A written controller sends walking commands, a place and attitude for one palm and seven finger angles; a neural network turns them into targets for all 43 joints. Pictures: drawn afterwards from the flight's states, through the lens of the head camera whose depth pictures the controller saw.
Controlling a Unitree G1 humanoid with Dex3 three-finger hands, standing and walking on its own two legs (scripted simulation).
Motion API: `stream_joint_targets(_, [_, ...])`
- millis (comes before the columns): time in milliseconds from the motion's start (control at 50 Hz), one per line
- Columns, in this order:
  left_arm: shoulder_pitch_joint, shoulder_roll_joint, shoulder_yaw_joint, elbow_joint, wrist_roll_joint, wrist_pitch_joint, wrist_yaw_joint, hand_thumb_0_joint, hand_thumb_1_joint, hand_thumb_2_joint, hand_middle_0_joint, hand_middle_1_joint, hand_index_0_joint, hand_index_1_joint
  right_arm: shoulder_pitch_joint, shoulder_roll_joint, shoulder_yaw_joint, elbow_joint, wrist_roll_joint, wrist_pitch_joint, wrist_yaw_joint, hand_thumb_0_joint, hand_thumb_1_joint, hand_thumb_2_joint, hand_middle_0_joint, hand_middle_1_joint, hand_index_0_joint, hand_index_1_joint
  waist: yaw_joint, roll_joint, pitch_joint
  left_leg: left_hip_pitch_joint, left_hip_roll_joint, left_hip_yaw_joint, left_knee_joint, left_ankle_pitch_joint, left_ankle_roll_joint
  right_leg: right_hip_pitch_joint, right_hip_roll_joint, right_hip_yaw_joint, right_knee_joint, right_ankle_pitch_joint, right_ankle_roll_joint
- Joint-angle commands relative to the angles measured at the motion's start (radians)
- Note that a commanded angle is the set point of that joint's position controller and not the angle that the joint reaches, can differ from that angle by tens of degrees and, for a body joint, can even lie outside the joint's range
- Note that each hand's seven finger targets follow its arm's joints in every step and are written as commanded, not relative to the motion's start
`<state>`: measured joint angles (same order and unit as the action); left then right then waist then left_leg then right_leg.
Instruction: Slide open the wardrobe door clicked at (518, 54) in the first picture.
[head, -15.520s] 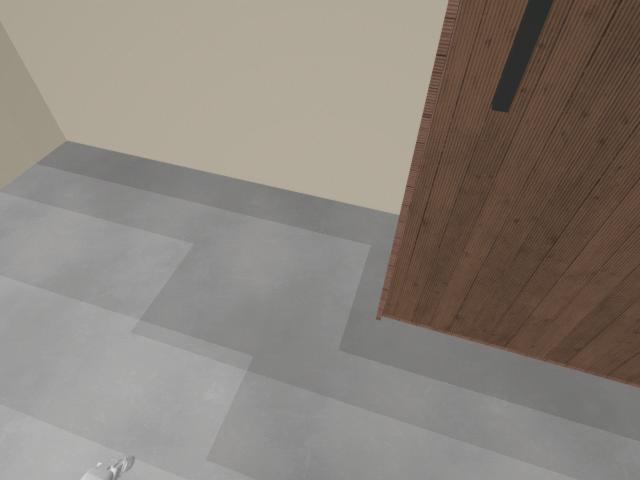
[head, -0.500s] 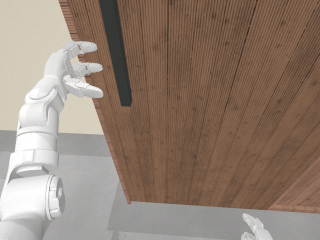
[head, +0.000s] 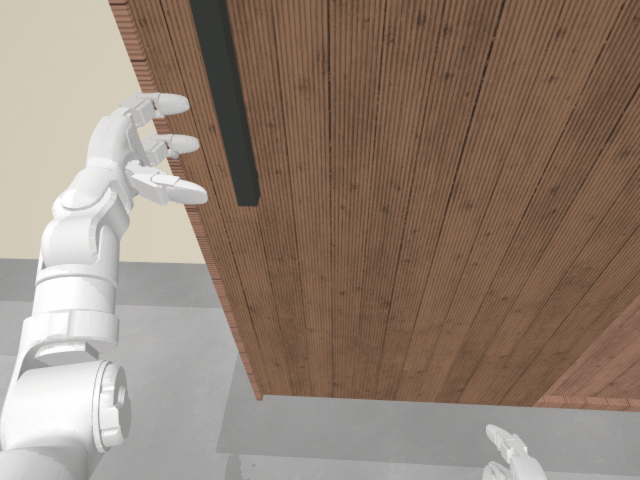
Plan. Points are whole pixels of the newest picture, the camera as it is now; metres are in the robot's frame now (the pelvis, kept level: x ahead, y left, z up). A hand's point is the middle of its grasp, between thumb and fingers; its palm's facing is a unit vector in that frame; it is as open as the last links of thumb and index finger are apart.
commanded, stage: move the hooked fingers beside the handle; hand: left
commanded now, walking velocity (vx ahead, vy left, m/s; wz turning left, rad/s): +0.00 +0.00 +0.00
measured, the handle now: (234, 99) +0.49 +0.13 +0.26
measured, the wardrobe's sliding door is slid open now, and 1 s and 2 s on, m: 0.00 0.00 0.00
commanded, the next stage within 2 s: feel for the door with the fingertips in 1.44 s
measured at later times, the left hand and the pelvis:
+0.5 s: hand (170, 133) +0.42 +0.19 +0.25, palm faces +0.01 -1.00 -0.01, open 14.0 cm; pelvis +0.00 +0.00 +0.00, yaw +0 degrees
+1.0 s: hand (168, 160) +0.40 +0.20 +0.23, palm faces +0.00 -1.00 -0.04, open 14.0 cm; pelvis +0.01 +0.00 +0.00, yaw +0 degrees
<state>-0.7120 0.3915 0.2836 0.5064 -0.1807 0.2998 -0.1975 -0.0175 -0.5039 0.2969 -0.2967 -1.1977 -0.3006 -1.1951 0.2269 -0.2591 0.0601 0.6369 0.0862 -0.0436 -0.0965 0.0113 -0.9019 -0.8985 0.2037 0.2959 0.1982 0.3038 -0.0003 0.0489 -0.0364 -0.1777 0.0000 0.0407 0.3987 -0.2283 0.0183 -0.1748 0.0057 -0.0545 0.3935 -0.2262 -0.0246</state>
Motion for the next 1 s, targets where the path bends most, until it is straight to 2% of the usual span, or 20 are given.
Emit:
stream_joint_targets(0, [-0.645,0.221,0.021,-0.350,-0.034,-0.155,-0.011,0.000,-0.500,0.300,-0.300,-1.200,-0.300,-1.200,-0.108,-0.113,-0.035,-0.140,-0.008,-0.077,-0.007,0.000,-0.900,-0.900,0.200,0.300,0.200,0.300,-0.013,0.056,-0.395,0.250,0.003,-0.061,0.007,0.360,0.020,0.064,0.001,0.030,-0.017,0.356,-0.016])
stream_joint_targets(60, [-0.487,0.222,0.041,-0.093,-0.029,-0.059,-0.020,0.000,-0.500,0.300,-0.300,-1.200,-0.300,-1.200,-0.089,-0.130,-0.038,-0.104,-0.001,-0.061,-0.009,0.000,-0.900,-0.900,0.200,0.300,0.200,0.300,0.002,-0.022,-0.232,0.131,0.000,-0.052,-0.020,0.241,0.022,0.021,0.003,0.021,-0.046,0.269,-0.013])
stream_joint_targets(80, [-0.475,0.206,0.020,-0.009,-0.027,-0.020,-0.022,0.000,-0.500,0.300,-0.300,-1.200,-0.300,-1.200,-0.084,-0.135,-0.033,-0.092,0.004,-0.054,-0.012,0.000,-0.900,-0.900,0.200,0.300,0.200,0.300,-0.010,-0.046,-0.158,0.078,0.002,-0.051,-0.033,0.187,0.022,-0.006,-0.003,0.018,-0.054,0.229,-0.008])
stream_joint_targets(120, [-0.461,0.215,0.017,0.078,-0.012,0.027,-0.019,0.000,-0.500,0.300,-0.300,-1.200,-0.300,-1.200,-0.067,-0.145,-0.034,-0.088,0.005,-0.043,-0.011,0.000,-0.900,-0.900,0.200,0.300,0.200,0.300,-0.011,-0.067,-0.105,0.026,0.002,-0.055,-0.041,0.135,0.022,-0.036,-0.009,0.019,-0.064,0.177,-0.005])
stream_joint_targets(180, [-0.488,0.261,0.045,0.013,-0.004,-0.005,-0.011,0.000,-0.500,0.300,-0.300,-1.200,-0.300,-1.200,-0.069,-0.143,-0.041,-0.118,0.002,-0.039,-0.007,0.000,-0.900,-0.900,0.200,0.300,0.200,0.300,0.002,-0.064,-0.208,0.055,-0.001,-0.050,-0.026,0.193,0.027,0.018,-0.014,0.028,-0.045,0.233,-0.009])
stream_joint_targets(260, [-0.658,0.286,0.053,-0.316,-0.031,-0.176,-0.018,0.000,-0.500,0.300,-0.300,-1.200,-0.300,-1.200,-0.085,-0.124,-0.046,-0.165,-0.006,-0.069,-0.005,0.000,-0.900,-0.900,0.200,0.300,0.200,0.300,-0.004,-0.044,-0.428,0.184,0.000,-0.051,0.005,0.335,0.035,0.125,-0.007,0.042,-0.008,0.385,-0.010])
stream_joint_targets(280, [-0.659,0.339,0.106,-0.369,-0.034,-0.203,-0.018,0.000,-0.500,0.300,-0.300,-1.200,-0.300,-1.200,-0.087,-0.125,-0.048,-0.168,-0.010,-0.076,-0.004,0.000,-0.900,-0.900,0.200,0.300,0.200,0.300,0.010,0.003,-0.483,0.221,-0.002,-0.055,0.011,0.360,0.033,0.141,-0.004,0.047,-0.003,0.403,-0.012])
stream_joint_targets(340, [-0.623,0.310,0.093,-0.273,-0.039,-0.183,-0.035,0.000,-0.500,0.300,-0.300,-1.200,-0.300,-1.200,-0.082,-0.124,-0.040,-0.135,-0.005,-0.079,-0.007,0.000,-0.900,-0.900,0.200,0.300,0.200,0.300,-0.002,0.015,-0.394,0.195,-0.001,-0.046,0.005,0.329,0.029,0.100,-0.001,0.038,-0.015,0.376,-0.011])
stream_joint_targets(420, [-0.450,0.254,0.054,0.005,-0.022,-0.034,-0.039,0.000,-0.500,0.300,-0.300,-1.200,-0.300,-1.200,-0.065,-0.141,-0.039,-0.098,0.007,-0.061,-0.008,0.000,-0.900,-0.900,0.200,0.300,0.200,0.300,-0.001,-0.022,-0.151,0.061,0.002,-0.045,-0.026,0.193,0.025,-0.009,-0.003,0.022,-0.049,0.246,-0.008])
stream_joint_targets(460, [-0.401,0.247,0.042,0.086,-0.011,0.014,-0.038,0.000,-0.500,0.300,-0.300,-1.200,-0.300,-1.200,-0.055,-0.152,-0.045,-0.100,0.010,-0.047,-0.007,0.000,-0.900,-0.900,0.200,0.300,0.200,0.300,0.002,-0.044,-0.124,0.035,-0.001,-0.040,-0.026,0.175,0.025,-0.020,-0.007,0.021,-0.055,0.229,-0.006])
stream_joint_targets(520, [-0.499,0.259,0.036,-0.056,-0.016,-0.020,-0.040,0.000,-0.500,0.300,-0.300,-1.200,-0.300,-1.200,-0.062,-0.146,-0.050,-0.132,0.006,-0.047,-0.005,0.000,-0.900,-0.900,0.200,0.300,0.200,0.300,-0.008,-0.051,-0.241,0.080,0.001,-0.043,-0.006,0.236,0.030,0.022,-0.010,0.029,-0.031,0.293,-0.008])
stream_joint_targets(580, [-0.599,0.309,0.083,-0.335,-0.043,-0.144,-0.041,0.000,-0.500,0.300,-0.300,-1.200,-0.300,-1.200,-0.080,-0.133,-0.053,-0.171,-0.005,-0.071,-0.001,0.000,-0.900,-0.900,0.200,0.300,0.200,0.300,0.008,-0.031,-0.452,0.197,-0.003,-0.053,0.020,0.371,0.034,0.123,-0.005,0.042,0.001,0.425,-0.011])
stream_joint_targets(620, [-0.627,0.340,0.119,-0.390,-0.054,-0.186,-0.043,0.000,-0.500,0.300,-0.300,-1.200,-0.300,-1.200,-0.086,-0.126,-0.047,-0.167,-0.009,-0.078,-0.003,0.000,-0.900,-0.900,0.200,0.300,0.200,0.300,0.009,-0.015,-0.490,0.229,-0.003,-0.052,0.025,0.400,0.032,0.141,-0.001,0.044,0.008,0.452,-0.010])
stream_joint_targets(660, [-0.572,0.356,0.135,-0.338,-0.052,-0.175,-0.045,0.000,-0.500,0.300,-0.300,-1.200,-0.300,-1.200,-0.088,-0.129,-0.044,-0.152,-0.007,-0.077,-0.004,0.000,-0.900,-0.900,0.200,0.300,0.200,0.300,0.014,-0.001,-0.437,0.209,0.000,-0.043,0.020,0.384,0.031,0.123,-0.001,0.038,0.000,0.430,-0.010])
stream_joint_targets(700, [-0.526,0.280,0.083,-0.211,-0.044,-0.115,-0.046,0.000,-0.500,0.300,-0.300,-1.200,-0.300,-1.200,-0.090,-0.127,-0.039,-0.128,-0.001,-0.073,-0.005,0.000,-0.900,-0.900,0.200,0.300,0.200,0.300,0.003,-0.004,-0.294,0.151,0.002,-0.041,0.005,0.320,0.028,0.059,0.000,0.026,-0.015,0.370,-0.010])
stream_joint_targets(760, [-0.392,0.263,0.066,-0.029,-0.016,-0.009,-0.042,0.000,-0.500,0.300,-0.300,-1.200,-0.300,-1.200,-0.078,-0.142,-0.042,-0.110,0.008,-0.048,-0.002,0.000,-0.900,-0.900,0.200,0.300,0.200,0.300,0.012,0.006,-0.168,0.076,0.001,-0.038,-0.013,0.252,0.020,0.009,-0.006,0.019,-0.034,0.297,-0.012])
stream_joint_targets(820, [-0.384,0.232,0.031,-0.066,-0.021,0.025,-0.053,0.000,-0.500,0.300,-0.300,-1.200,-0.300,-1.200,-0.081,-0.143,-0.043,-0.135,0.009,-0.037,0.003,0.000,-0.900,-0.900,0.200,0.300,0.200,0.300,0.006,-0.034,-0.205,0.075,0.003,-0.045,-0.004,0.270,0.022,0.018,-0.008,0.018,-0.021,0.323,-0.011])
stream_joint_targets(860, [-0.407,0.230,0.034,-0.173,-0.042,-0.018,-0.060,0.000,-0.500,0.300,-0.300,-1.200,-0.300,-1.200,-0.091,-0.138,-0.050,-0.156,0.006,-0.041,0.004,0.000,-0.900,-0.900,0.200,0.300,0.200,0.300,0.005,-0.074,-0.276,0.118,0.005,-0.050,0.008,0.314,0.026,0.053,-0.004,0.017,-0.011,0.360,-0.011])
stream_joint_targets(920, [-0.569,0.239,0.039,-0.416,-0.064,-0.110,-0.059,0.000,-0.500,0.300,-0.300,-1.200,-0.300,-1.200,-0.121,-0.121,-0.045,-0.179,0.001,-0.064,0.001,0.000,-0.900,-0.900,0.200,0.300,0.200,0.300,0.000,-0.027,-0.409,0.224,0.001,-0.060,0.024,0.379,0.028,0.082,0.000,0.029,0.002,0.404,-0.013])
stream_joint_targets(980, [-0.603,0.251,0.058,-0.450,-0.067,-0.138,-0.034,0.000,-0.500,0.300,-0.300,-1.200,-0.300,-1.200,-0.126,-0.119,-0.039,-0.156,-0.006,-0.075,-0.001,0.000,-0.900,-0.900,0.200,0.300,0.200,0.300,-0.003,0.021,-0.399,0.257,0.006,-0.068,0.025,0.399,0.019,0.052,0.006,0.024,-0.005,0.380,-0.015])
